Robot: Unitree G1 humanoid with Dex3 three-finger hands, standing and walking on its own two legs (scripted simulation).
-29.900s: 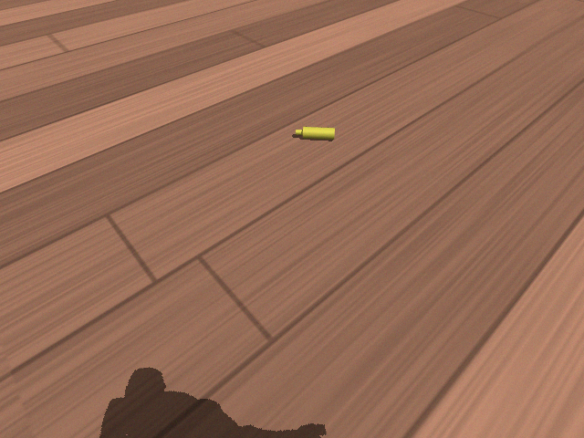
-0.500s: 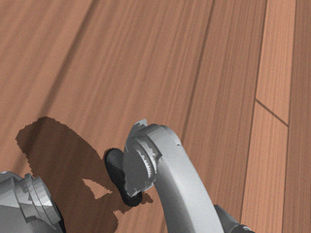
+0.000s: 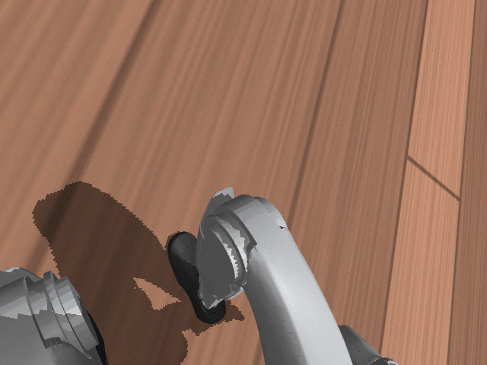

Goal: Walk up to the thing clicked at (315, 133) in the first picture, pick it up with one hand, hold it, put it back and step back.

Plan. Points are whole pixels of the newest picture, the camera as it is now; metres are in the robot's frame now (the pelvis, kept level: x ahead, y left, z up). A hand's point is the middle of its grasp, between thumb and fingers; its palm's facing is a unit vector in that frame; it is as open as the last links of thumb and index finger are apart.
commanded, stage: settle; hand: left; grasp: from above
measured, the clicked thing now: out of the picture +0.47 +0.40 -0.28
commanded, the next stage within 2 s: lift in 0.62 s
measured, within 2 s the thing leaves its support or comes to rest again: leaves its support in 0.04 s
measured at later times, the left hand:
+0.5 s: hand out of the picture +0.46 +0.38 -0.17, palm faces -0.47 -0.12 -0.88, open 9.5 cm
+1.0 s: hand out of the picture +0.45 +0.37 -0.11, palm faces -0.49 -0.16 -0.86, open 9.5 cm
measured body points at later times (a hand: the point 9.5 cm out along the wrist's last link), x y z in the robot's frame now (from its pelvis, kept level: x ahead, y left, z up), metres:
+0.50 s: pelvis +0.00 +0.00 +0.02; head +0.27 +0.14 +0.36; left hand +0.48 +0.38 -0.12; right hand +0.10 -0.27 -0.04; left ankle +0.06 +0.11 -0.28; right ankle +0.13 -0.11 -0.28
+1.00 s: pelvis -0.01 -0.01 +0.05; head +0.25 +0.11 +0.40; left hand +0.47 +0.37 -0.06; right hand +0.07 -0.27 -0.04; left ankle +0.06 +0.11 -0.28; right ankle +0.13 -0.11 -0.28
